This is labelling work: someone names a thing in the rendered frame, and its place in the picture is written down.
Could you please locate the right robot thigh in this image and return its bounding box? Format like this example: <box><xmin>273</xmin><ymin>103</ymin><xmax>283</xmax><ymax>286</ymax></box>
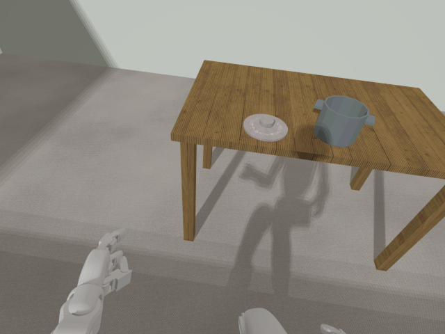
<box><xmin>238</xmin><ymin>308</ymin><xmax>287</xmax><ymax>334</ymax></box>

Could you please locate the table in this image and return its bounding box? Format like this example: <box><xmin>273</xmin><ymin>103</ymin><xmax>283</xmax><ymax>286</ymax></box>
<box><xmin>170</xmin><ymin>60</ymin><xmax>445</xmax><ymax>271</ymax></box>

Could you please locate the lid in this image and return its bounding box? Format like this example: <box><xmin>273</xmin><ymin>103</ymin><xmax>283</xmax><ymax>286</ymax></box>
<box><xmin>243</xmin><ymin>114</ymin><xmax>288</xmax><ymax>142</ymax></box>

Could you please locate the knob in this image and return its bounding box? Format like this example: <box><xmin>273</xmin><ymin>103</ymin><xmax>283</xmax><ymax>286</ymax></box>
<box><xmin>259</xmin><ymin>116</ymin><xmax>274</xmax><ymax>128</ymax></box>

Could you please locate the pot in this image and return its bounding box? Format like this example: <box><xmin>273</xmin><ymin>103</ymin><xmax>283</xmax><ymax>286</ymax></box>
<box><xmin>314</xmin><ymin>95</ymin><xmax>375</xmax><ymax>147</ymax></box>

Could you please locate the left robot forearm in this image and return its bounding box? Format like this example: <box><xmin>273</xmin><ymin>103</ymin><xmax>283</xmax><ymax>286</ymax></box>
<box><xmin>51</xmin><ymin>284</ymin><xmax>104</xmax><ymax>334</ymax></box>

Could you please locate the left robot hand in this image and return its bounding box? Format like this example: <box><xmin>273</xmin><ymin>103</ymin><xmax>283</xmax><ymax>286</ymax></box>
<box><xmin>77</xmin><ymin>228</ymin><xmax>132</xmax><ymax>296</ymax></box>

